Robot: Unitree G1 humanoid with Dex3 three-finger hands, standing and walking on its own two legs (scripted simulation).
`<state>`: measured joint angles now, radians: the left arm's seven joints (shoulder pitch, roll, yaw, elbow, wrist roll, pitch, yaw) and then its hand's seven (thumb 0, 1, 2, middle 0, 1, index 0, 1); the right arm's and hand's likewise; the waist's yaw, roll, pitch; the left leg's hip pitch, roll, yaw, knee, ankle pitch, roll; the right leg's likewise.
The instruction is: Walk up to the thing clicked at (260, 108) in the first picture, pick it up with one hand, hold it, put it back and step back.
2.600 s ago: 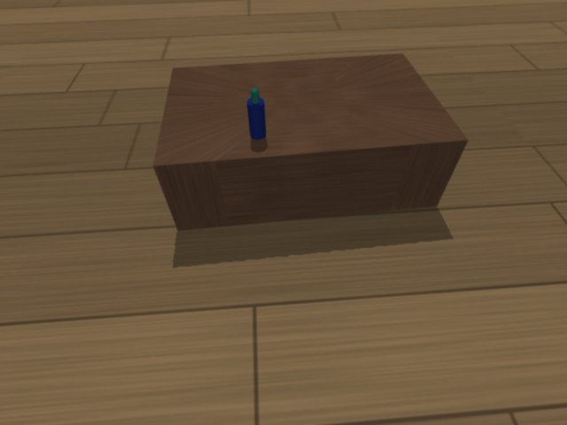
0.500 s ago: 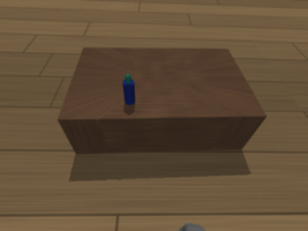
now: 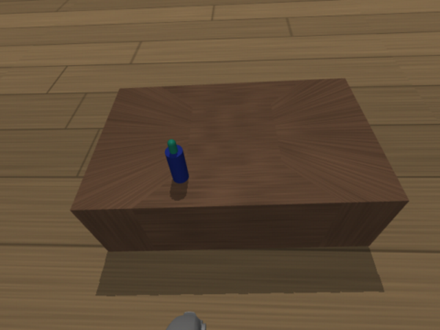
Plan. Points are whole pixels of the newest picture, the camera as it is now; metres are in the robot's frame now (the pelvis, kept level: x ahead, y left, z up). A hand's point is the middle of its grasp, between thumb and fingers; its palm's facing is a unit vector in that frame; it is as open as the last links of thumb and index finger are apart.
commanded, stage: walk up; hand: left
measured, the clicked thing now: (176, 160) +0.72 +0.23 -0.28
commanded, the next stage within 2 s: none
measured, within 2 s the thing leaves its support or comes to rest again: neither
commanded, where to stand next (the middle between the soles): +0.26 +0.02 m, yaw +0 degrees
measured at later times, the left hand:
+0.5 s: hand (108, 293) +0.23 +0.28 -0.15, palm faces -0.04 -0.92 -0.38, open 7.4 cm
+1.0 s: hand (118, 277) +0.26 +0.28 -0.16, palm faces +0.03 -0.92 -0.38, open 7.4 cm
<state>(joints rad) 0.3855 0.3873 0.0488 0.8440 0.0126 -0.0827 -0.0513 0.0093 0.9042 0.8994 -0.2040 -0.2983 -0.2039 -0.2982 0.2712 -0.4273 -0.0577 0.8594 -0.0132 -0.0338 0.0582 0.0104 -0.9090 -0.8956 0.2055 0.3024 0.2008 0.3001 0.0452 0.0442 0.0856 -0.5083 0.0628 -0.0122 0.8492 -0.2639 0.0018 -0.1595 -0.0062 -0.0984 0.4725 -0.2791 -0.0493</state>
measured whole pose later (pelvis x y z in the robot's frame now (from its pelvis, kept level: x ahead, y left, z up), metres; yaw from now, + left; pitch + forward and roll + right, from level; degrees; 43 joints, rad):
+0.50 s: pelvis +0.16 +0.00 -0.01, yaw +1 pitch -3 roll +1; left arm 0.28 0.43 0.05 0.85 0.00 -0.06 -0.03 0.01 0.91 0.90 -0.20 -0.30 -0.20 -0.30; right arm 0.30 -0.40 -0.03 0.81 -0.01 -0.06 0.03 0.01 -0.90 -0.90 0.21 0.30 0.21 0.30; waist -0.01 -0.03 0.12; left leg -0.18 0.04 0.08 0.56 -0.31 0.00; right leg -0.46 -0.10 0.00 0.76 -0.24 0.00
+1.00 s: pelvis +0.18 +0.00 -0.02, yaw +2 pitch -2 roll +0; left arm 0.15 0.39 0.02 0.97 0.01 0.00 0.00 0.01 0.91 0.90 -0.20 -0.30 -0.20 -0.30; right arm 0.21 -0.40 -0.03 1.01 -0.02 0.01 0.01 0.01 -0.91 -0.90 0.21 0.30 0.20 0.30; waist 0.00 -0.01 0.06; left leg -0.28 0.02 0.01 0.69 -0.37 -0.01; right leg -0.41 -0.06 -0.01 0.73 -0.39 -0.02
